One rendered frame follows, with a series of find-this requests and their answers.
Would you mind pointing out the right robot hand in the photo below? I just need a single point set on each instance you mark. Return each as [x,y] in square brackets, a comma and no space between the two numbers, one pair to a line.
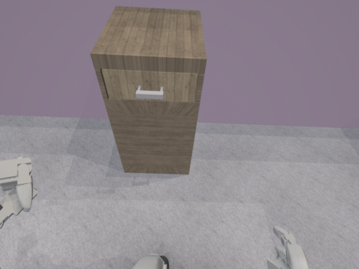
[293,257]

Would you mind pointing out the left robot hand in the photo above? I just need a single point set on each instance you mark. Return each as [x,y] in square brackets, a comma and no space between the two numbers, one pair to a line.
[15,176]

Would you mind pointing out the drawer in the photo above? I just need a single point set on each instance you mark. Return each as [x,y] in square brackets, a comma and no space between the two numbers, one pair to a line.
[177,86]

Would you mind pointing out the left robot shin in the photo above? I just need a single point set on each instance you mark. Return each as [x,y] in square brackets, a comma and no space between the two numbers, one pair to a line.
[155,255]

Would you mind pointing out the handle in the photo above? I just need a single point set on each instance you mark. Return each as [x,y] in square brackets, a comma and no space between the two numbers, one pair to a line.
[141,94]

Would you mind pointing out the cabinet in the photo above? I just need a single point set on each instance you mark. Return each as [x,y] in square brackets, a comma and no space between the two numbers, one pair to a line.
[152,136]

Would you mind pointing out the left robot thigh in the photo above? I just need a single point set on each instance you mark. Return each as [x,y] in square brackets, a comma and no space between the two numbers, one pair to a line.
[150,262]

